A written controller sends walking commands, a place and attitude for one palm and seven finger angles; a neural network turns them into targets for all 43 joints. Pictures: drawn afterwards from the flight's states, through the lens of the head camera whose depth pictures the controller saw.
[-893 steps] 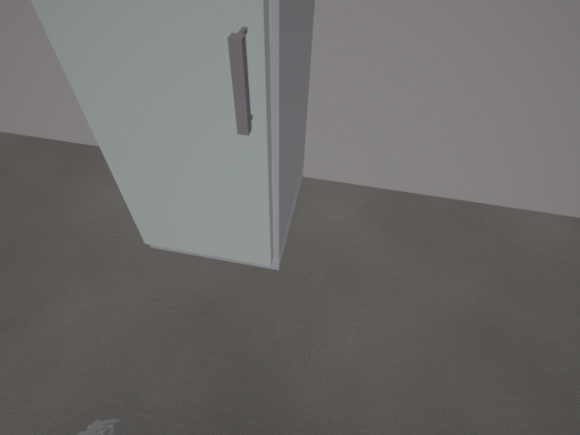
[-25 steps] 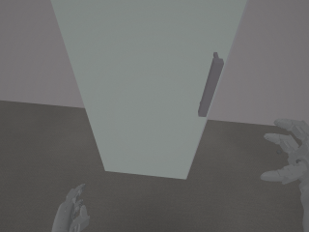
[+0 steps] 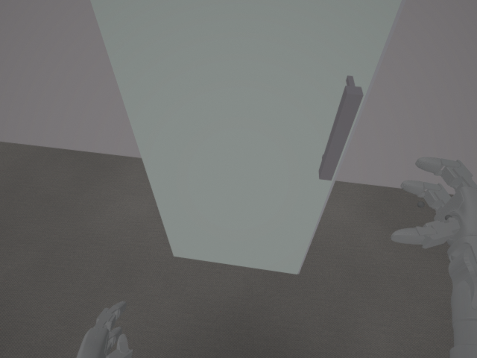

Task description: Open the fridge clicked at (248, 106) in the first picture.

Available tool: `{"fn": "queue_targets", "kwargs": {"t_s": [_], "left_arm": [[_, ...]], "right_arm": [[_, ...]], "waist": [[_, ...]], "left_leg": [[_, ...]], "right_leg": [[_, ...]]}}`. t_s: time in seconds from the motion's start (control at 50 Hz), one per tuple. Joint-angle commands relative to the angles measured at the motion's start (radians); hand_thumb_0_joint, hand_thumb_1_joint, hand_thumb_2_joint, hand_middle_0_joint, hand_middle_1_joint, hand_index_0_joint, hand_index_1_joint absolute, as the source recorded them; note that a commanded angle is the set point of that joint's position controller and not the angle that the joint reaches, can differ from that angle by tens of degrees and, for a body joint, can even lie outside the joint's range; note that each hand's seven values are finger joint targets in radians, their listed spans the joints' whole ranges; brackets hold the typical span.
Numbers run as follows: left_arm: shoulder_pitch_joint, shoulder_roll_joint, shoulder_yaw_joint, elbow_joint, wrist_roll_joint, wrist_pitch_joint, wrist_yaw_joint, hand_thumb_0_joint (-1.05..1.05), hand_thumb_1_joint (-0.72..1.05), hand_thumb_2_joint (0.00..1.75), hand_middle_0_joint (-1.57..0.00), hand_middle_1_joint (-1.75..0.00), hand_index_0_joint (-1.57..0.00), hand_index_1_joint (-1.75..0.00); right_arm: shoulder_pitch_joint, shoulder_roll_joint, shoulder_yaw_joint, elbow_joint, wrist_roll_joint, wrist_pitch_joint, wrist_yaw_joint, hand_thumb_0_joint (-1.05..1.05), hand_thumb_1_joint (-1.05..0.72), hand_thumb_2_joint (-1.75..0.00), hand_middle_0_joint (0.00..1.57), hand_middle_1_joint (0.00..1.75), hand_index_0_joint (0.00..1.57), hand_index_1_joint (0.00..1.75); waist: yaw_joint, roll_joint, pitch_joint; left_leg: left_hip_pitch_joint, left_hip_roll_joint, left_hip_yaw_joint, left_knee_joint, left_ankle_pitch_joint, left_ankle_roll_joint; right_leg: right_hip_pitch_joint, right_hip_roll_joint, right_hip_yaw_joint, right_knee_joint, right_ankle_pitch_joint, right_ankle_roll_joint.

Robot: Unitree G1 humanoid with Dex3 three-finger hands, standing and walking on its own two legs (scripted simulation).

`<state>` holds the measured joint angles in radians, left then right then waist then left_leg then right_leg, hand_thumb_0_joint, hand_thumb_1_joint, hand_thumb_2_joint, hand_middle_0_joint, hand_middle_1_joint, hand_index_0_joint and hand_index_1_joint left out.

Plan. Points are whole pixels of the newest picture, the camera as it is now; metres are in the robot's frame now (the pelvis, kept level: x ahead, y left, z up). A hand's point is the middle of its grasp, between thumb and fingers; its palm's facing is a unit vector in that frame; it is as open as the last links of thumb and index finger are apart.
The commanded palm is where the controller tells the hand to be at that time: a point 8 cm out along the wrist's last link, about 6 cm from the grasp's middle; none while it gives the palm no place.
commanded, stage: move the hooked fingers beside the handle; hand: right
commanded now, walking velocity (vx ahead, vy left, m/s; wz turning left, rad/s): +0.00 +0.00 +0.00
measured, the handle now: (336, 131) +0.54 -0.17 +0.10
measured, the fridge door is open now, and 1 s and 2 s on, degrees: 0 0 0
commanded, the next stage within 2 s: feel for the door with the fingertips in 1.84 s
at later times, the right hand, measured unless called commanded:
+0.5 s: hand (397, 173) +0.41 -0.25 +0.12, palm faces +0.16 +0.99 +0.01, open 14.0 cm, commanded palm +0.38 -0.30 +0.11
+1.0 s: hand (387, 152) +0.46 -0.25 +0.12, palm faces +0.16 +0.99 +0.02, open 14.0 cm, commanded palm +0.44 -0.29 +0.11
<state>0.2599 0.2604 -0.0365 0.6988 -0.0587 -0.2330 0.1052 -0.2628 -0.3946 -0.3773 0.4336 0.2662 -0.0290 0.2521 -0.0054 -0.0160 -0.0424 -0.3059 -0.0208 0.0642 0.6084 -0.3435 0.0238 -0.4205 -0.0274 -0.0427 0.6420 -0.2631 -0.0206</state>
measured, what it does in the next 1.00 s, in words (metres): stands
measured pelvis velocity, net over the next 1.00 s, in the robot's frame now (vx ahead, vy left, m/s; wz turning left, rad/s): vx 0.00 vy -0.01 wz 0.02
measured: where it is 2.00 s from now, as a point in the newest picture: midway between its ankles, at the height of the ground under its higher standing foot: outside the picture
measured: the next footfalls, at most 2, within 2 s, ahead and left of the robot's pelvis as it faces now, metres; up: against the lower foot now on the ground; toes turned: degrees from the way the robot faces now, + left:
none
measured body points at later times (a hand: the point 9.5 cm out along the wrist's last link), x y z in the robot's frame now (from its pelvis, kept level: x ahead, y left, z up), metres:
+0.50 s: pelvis +0.00 +0.00 -0.01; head +0.03 -0.01 +0.44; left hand +0.09 +0.27 -0.11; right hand +0.40 -0.30 +0.12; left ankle -0.02 +0.10 -0.72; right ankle +0.04 -0.10 -0.72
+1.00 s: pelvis +0.00 -0.01 -0.01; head +0.05 -0.02 +0.43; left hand +0.05 +0.27 -0.12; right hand +0.45 -0.30 +0.12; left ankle -0.02 +0.10 -0.72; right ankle +0.04 -0.10 -0.72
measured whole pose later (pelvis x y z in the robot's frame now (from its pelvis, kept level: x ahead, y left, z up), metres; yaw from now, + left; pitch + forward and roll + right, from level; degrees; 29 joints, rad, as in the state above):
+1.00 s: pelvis +0.00 -0.01 -0.01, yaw +1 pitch +10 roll +2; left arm 0.36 0.27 -0.02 0.73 -0.03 -0.13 0.06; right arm -0.78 -0.52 -0.40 1.04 0.15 -0.21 0.21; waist 0.09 0.00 -0.08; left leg -0.51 -0.04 0.06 0.71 -0.37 0.02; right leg -0.64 -0.05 -0.04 0.77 -0.31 -0.03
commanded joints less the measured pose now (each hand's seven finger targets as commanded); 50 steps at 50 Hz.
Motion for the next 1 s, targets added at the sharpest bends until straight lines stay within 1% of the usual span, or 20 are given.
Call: {"fn": "queue_targets", "kwargs": {"t_s": [0.0, 0.04, 0.1, 0.14, 0.18, 0.26, 0.28, 0.3, 0.44, 0.48, 0.56, 0.7, 0.74, 0.78, 0.82, 0.84, 0.86, 0.88, 0.94, 0.98], "left_arm": [[-0.057, 0.144, 0.055, -0.125, -0.007, -0.042, 0.017, 0.0, 0.9, 0.9, -0.2, -0.3, -0.2, -0.3], [-0.046, 0.147, 0.058, -0.115, -0.004, -0.036, 0.018, 0.0, 0.9, 0.9, -0.2, -0.3, -0.2, -0.3], [-0.031, 0.145, 0.058, -0.11, -0.003, -0.031, 0.016, 0.0, 0.9, 0.9, -0.2, -0.3, -0.2, -0.3], [-0.017, 0.151, 0.061, -0.1, 0.0, -0.022, 0.015, 0.0, 0.9, 0.9, -0.2, -0.3, -0.2, -0.3], [-0.008, 0.15, 0.059, -0.095, -0.002, -0.014, 0.013, 0.0, 0.9, 0.9, -0.2, -0.3, -0.2, -0.3], [0.014, 0.153, 0.064, -0.098, 0.003, 0.0, 0.004, 0.0, 0.9, 0.9, -0.2, -0.3, -0.2, -0.3], [0.012, 0.149, 0.063, -0.104, 0.001, 0.001, 0.001, 0.0, 0.9, 0.9, -0.2, -0.3, -0.2, -0.3], [0.026, 0.153, 0.068, -0.099, 0.003, 0.004, -0.001, 0.0, 0.9, 0.9, -0.2, -0.3, -0.2, -0.3], [0.055, 0.161, 0.072, -0.097, -0.001, 0.029, -0.008, 0.0, 0.9, 0.9, -0.2, -0.3, -0.2, -0.3], [0.062, 0.164, 0.072, -0.087, 0.002, 0.033, -0.007, 0.0, 0.9, 0.9, -0.2, -0.3, -0.2, -0.3], [0.086, 0.163, 0.078, -0.078, 0.007, 0.04, -0.011, 0.0, 0.9, 0.9, -0.2, -0.3, -0.2, -0.3], [0.111, 0.168, 0.076, -0.068, 0.006, 0.053, -0.017, 0.0, 0.9, 0.9, -0.2, -0.3, -0.2, -0.3], [0.125, 0.175, 0.078, -0.061, 0.009, 0.06, -0.017, 0.0, 0.9, 0.9, -0.2, -0.3, -0.2, -0.3], [0.133, 0.173, 0.08, -0.064, 0.012, 0.062, -0.021, 0.0, 0.9, 0.9, -0.2, -0.3, -0.2, -0.3], [0.145, 0.176, 0.078, -0.059, 0.014, 0.068, -0.023, 0.0, 0.9, 0.9, -0.2, -0.3, -0.2, -0.3], [0.145, 0.177, 0.077, -0.057, 0.015, 0.07, -0.024, 0.0, 0.9, 0.9, -0.2, -0.3, -0.2, -0.3], [0.148, 0.174, 0.076, -0.058, 0.014, 0.072, -0.026, 0.0, 0.9, 0.9, -0.2, -0.3, -0.2, -0.3], [0.153, 0.173, 0.078, -0.056, 0.016, 0.07, -0.028, 0.0, 0.9, 0.9, -0.2, -0.3, -0.2, -0.3], [0.172, 0.182, 0.081, -0.044, 0.021, 0.076, -0.03, 0.0, 0.9, 0.9, -0.2, -0.3, -0.2, -0.3], [0.182, 0.183, 0.078, -0.036, 0.02, 0.079, -0.03, 0.0, 0.9, 0.9, -0.2, -0.3, -0.2, -0.3]], "right_arm": [[-0.416, -0.249, -0.043, -0.179, 0.004, -0.07, -0.006, 0.0, 0.5, -0.3, 0.3, 1.2, 0.3, 1.2], [-0.463, -0.274, -0.053, -0.162, -0.005, -0.081, -0.014, 0.0, 0.5, -0.3, 0.3, 1.2, 0.3, 1.2], [-0.509, -0.242, -0.018, -0.122, -0.014, -0.092, -0.018, 0.0, 0.5, -0.3, 0.3, 1.2, 0.3, 1.2], [-0.505, -0.29, -0.058, -0.057, -0.019, -0.094, -0.024, 0.0, 0.5, -0.3, 0.3, 1.2, 0.3, 1.2], [-0.553, -0.28, -0.04, -0.002, -0.025, -0.096, -0.022, 0.0, 0.5, -0.3, 0.3, 1.2, 0.3, 1.2], [-0.592, -0.337, -0.08, 0.033, -0.038, -0.124, -0.029, 0.0, 0.5, -0.3, 0.3, 1.2, 0.3, 1.2], [-0.622, -0.29, -0.03, 0.018, -0.038, -0.133, -0.023, 0.0, 0.5, -0.3, 0.3, 1.2, 0.3, 1.2], [-0.616, -0.321, -0.066, 0.032, -0.04, -0.142, -0.026, 0.0, 0.5, -0.3, 0.3, 1.2, 0.3, 1.2], [-0.654, -0.324, -0.055, 0.111, -0.047, -0.141, -0.025, 0.0, 0.5, -0.3, 0.3, 1.2, 0.3, 1.2], [-0.71, -0.344, -0.063, 0.142, -0.054, -0.149, -0.032, 0.0, 0.5, -0.3, 0.3, 1.2, 0.3, 1.2], [-0.75, -0.354, -0.066, 0.148, -0.064, -0.187, -0.038, 0.0, 0.5, -0.3, 0.3, 1.2, 0.3, 1.2], [-0.825, -0.335, -0.03, 0.253, -0.075, -0.192, -0.028, 0.0, 0.5, -0.3, 0.3, 1.2, 0.3, 1.2], [-0.861, -0.385, -0.065, 0.287, -0.083, -0.197, -0.036, 0.0, 0.5, -0.3, 0.3, 1.2, 0.3, 1.2], [-0.867, -0.375, -0.063, 0.295, -0.085, -0.209, -0.04, 0.0, 0.5, -0.3, 0.3, 1.2, 0.3, 1.2], [-0.891, -0.396, -0.071, 0.331, -0.093, -0.224, -0.041, 0.0, 0.5, -0.3, 0.3, 1.2, 0.3, 1.2], [-0.912, -0.419, -0.08, 0.34, -0.1, -0.232, -0.043, 0.0, 0.5, -0.3, 0.3, 1.2, 0.3, 1.2], [-0.951, -0.383, -0.041, 0.346, -0.106, -0.239, -0.041, 0.0, 0.5, -0.3, 0.3, 1.2, 0.3, 1.2], [-0.964, -0.372, -0.035, 0.353, -0.107, -0.245, -0.042, 0.0, 0.5, -0.3, 0.3, 1.2, 0.3, 1.2], [-0.99, -0.406, -0.06, 0.395, -0.112, -0.254, -0.048, 0.0, 0.5, -0.3, 0.3, 1.2, 0.3, 1.2], [-1.035, -0.379, -0.029, 0.458, -0.117, -0.247, -0.045, 0.0, 0.5, -0.3, 0.3, 1.2, 0.3, 1.2]], "waist": [[0.021, -0.063, -0.211], [0.027, -0.052, -0.234], [0.034, -0.058, -0.25], [0.028, -0.037, -0.258], [0.042, -0.032, -0.23], [0.03, -0.051, -0.293], [0.043, -0.08, -0.297], [0.036, -0.063, -0.315], [0.055, -0.025, -0.288], [0.061, -0.046, -0.269], [0.064, -0.069, -0.336], [0.083, -0.072, -0.318], [0.086, -0.054, -0.321], [0.086, -0.045, -0.354], [0.093, -0.04, -0.334], [0.09, -0.068, -0.34], [0.107, -0.071, -0.337], [0.104, -0.096, -0.341], [0.11, -0.087, -0.361], [0.135, -0.06, -0.317]], "left_leg": [[-0.068, -0.017, -0.051, -0.094, 0.203, -0.008], [-0.064, -0.014, -0.058, -0.094, 0.21, -0.01], [-0.078, -0.019, -0.048, -0.083, 0.213, -0.007], [-0.067, -0.014, -0.059, -0.081, 0.223, -0.01], [-0.087, -0.014, -0.059, -0.081, 0.205, -0.012], [-0.063, -0.014, -0.064, -0.059, 0.248, -0.009], [-0.077, -0.016, -0.066, -0.058, 0.252, -0.011], [-0.073, -0.02, -0.059, -0.05, 0.264, -0.008], [-0.096, -0.02, -0.066, -0.044, 0.275, -0.016], [-0.118, -0.02, -0.069, -0.045, 0.25, -0.013], [-0.12, -0.026, -0.068, -0.029, 0.27, -0.011], [-0.163, -0.028, -0.06, -0.019, 0.242, -0.011], [-0.161, -0.026, -0.063, -0.019, 0.246, -0.012], [-0.159, -0.029, -0.063, -0.011, 0.258, -0.013], [-0.164, -0.029, -0.067, -0.009, 0.243, -0.013], [-0.178, -0.028, -0.066, -0.003, 0.23, -0.012], [-0.196, -0.03, -0.063, -0.001, 0.228, -0.012], [-0.21, -0.032, -0.062, 0.002, 0.224, -0.01], [-0.229, -0.034, -0.06, 0.007, 0.215, -0.01], [-0.263, -0.033, -0.056, 0.004, 0.18, -0.013]], "right_leg": [[0.189, 0.011, 0.07, -0.08, 0.122, 0.002], [0.187, 0.011, 0.067, -0.07, 0.126, -0.001], [0.201, 0.01, 0.075, -0.068, 0.137, 0.0], [0.17, 0.01, 0.069, -0.058, 0.137, -0.002], [0.148, 0.01, 0.068, -0.056, 0.114, -0.003], [0.147, 0.01, 0.065, -0.039, 0.152, -0.003], [0.162, 0.011, 0.061, -0.033, 0.157, -0.004], [0.167, 0.008, 0.065, -0.029, 0.172, -0.002], [0.118, 0.007, 0.059, -0.014, 0.163, -0.01], [0.106, 0.007, 0.062, -0.012, 0.141, -0.009], [0.141, 0.005, 0.064, 0.006, 0.178, -0.009], [0.114, 0.003, 0.069, 0.014, 0.152, -0.008], [0.096, 0.002, 0.069, 0.018, 0.155, -0.011], [0.108, 0.002, 0.068, 0.027, 0.169, -0.01], [0.08, 0.002, 0.065, 0.035, 0.152, -0.012], [0.079, 0.0, 0.069, 0.033, 0.144, -0.009], [0.091, -0.001, 0.072, 0.035, 0.145, -0.009], [0.101, -0.002, 0.074, 0.039, 0.148, -0.007], [0.104, -0.006, 0.081, 0.049, 0.152, -0.006], [0.072, -0.008, 0.085, 0.048, 0.112, -0.007]]}}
